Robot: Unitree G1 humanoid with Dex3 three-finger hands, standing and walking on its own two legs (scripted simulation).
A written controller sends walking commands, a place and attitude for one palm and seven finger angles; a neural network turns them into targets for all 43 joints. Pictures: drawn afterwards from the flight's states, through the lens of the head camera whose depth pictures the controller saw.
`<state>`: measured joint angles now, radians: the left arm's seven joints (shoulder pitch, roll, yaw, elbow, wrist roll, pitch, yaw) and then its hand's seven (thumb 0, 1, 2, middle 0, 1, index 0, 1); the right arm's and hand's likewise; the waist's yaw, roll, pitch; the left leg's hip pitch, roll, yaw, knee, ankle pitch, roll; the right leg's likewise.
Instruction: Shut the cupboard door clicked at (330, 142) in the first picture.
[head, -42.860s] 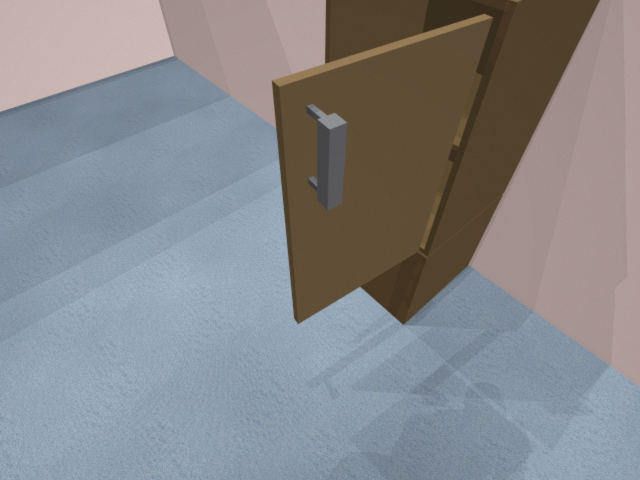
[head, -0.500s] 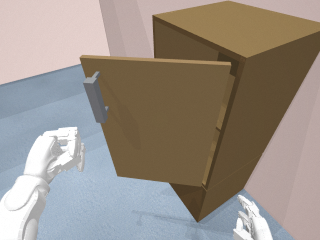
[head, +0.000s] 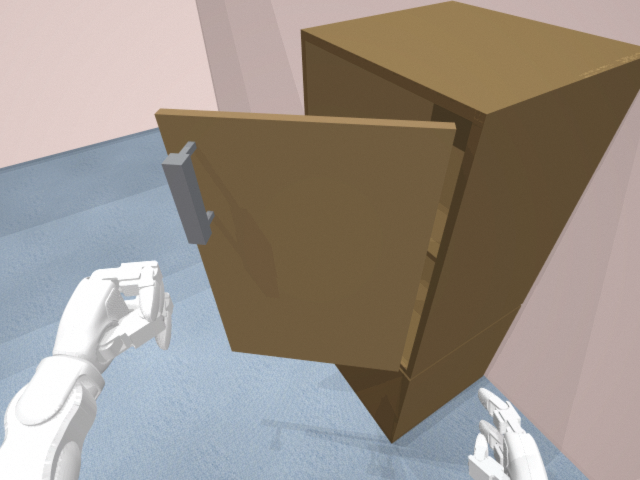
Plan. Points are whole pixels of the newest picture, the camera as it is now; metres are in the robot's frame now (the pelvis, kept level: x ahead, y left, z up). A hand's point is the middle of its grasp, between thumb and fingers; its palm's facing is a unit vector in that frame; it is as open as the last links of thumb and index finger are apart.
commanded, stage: bring the fist close to the handle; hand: left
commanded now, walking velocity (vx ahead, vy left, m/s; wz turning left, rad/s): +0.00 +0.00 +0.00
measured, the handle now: (195, 193) +0.45 +0.23 +0.15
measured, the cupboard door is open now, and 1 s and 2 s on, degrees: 50 50 41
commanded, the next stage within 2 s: push the door shut along its arc in 1.30 s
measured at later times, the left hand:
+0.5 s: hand (177, 270) +0.30 +0.20 +0.15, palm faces +0.01 -1.00 -0.08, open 3.1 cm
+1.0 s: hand (188, 231) +0.37 +0.21 +0.15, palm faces +0.01 -1.00 -0.05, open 3.1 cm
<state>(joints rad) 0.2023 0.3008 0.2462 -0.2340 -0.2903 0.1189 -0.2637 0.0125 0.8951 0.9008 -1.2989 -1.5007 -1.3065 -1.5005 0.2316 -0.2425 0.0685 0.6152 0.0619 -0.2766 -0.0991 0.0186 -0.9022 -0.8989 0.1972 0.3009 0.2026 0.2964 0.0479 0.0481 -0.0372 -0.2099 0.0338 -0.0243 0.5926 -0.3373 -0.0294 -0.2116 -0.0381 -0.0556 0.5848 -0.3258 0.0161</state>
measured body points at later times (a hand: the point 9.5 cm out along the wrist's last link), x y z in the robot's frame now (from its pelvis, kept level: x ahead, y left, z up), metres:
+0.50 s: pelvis +0.01 +0.01 +0.00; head -0.01 -0.01 +0.45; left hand +0.29 +0.26 +0.16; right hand +0.18 -0.23 -0.07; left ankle -0.01 +0.14 -0.73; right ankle -0.01 -0.13 -0.73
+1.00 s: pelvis +0.01 +0.01 +0.00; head +0.01 -0.01 +0.45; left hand +0.36 +0.27 +0.15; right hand +0.16 -0.24 -0.09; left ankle -0.01 +0.14 -0.73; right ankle -0.01 -0.13 -0.73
